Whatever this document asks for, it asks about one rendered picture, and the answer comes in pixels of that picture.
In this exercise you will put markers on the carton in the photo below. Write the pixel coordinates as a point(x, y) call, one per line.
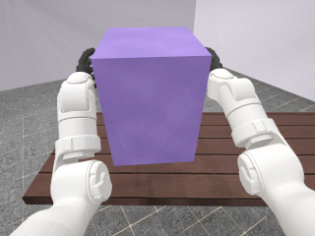
point(151, 84)

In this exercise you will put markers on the left robot hand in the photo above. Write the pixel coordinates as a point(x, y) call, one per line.
point(85, 62)

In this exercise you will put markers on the left robot forearm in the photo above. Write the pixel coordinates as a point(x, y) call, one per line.
point(76, 117)

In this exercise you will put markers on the right robot forearm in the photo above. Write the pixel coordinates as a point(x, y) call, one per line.
point(250, 125)

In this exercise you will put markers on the left robot upper arm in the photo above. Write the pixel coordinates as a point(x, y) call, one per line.
point(77, 190)

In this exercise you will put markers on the right robot upper arm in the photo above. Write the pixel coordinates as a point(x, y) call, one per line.
point(273, 173)

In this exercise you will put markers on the table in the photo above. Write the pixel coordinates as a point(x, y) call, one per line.
point(211, 180)

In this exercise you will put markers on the right robot hand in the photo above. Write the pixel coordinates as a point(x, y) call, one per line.
point(215, 63)

